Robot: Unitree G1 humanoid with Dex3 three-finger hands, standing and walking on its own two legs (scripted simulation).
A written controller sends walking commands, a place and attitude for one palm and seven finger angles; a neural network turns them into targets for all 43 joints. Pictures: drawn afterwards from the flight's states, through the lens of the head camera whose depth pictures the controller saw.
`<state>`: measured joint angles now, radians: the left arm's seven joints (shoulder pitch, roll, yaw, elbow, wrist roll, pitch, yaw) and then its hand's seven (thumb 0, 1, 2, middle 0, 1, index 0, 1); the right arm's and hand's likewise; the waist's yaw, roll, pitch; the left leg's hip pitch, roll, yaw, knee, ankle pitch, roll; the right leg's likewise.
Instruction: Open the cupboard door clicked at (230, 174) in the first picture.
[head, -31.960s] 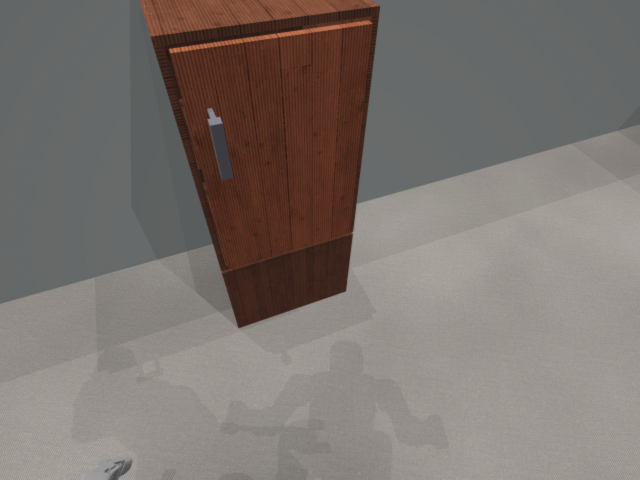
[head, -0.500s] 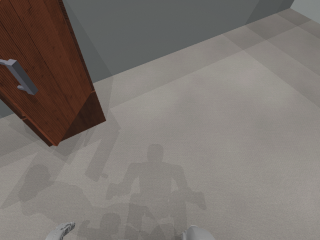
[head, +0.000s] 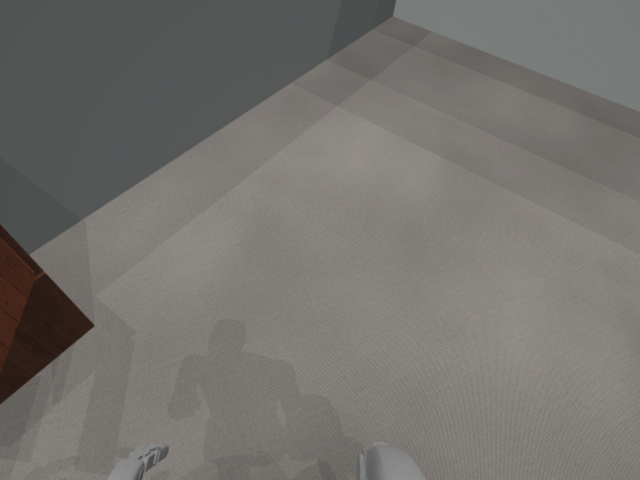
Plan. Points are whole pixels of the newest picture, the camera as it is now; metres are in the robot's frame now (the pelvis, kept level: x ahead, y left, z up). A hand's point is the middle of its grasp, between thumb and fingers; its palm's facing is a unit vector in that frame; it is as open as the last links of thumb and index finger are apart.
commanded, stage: walk to a spot facing it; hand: left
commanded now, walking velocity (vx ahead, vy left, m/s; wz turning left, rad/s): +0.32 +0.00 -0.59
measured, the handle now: out of the picture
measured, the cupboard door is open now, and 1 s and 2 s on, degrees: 43 43 43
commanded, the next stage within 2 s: turn to face it in 1.16 s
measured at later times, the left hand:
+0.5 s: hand (260, 382) +0.28 +0.09 -0.17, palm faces -0.22 -0.95 -0.23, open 7.2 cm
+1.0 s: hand (304, 248) +0.54 +0.04 -0.17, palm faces -0.29 -0.94 -0.16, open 7.4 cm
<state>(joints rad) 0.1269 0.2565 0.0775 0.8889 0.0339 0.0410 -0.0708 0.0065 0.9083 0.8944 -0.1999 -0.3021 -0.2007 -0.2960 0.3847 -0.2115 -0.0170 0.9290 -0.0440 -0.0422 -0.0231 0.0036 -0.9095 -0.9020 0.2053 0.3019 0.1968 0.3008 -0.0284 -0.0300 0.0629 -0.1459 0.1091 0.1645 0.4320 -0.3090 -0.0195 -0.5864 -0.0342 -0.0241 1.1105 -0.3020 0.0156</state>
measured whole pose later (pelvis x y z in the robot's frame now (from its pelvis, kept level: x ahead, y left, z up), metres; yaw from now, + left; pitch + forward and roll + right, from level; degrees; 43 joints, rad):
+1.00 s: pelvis +0.43 -0.11 +0.00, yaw -20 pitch -1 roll +0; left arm 0.20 0.19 0.06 1.00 0.03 -0.01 -0.04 0.00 0.91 0.89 -0.20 -0.30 -0.20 -0.30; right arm 0.34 -0.17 -0.04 1.06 -0.03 -0.05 -0.01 0.00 -0.93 -0.90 0.20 0.30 0.20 0.30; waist 0.01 -0.02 0.07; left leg -0.10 0.04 0.15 0.38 -0.26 0.02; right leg -0.58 -0.11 -0.03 0.92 -0.19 0.00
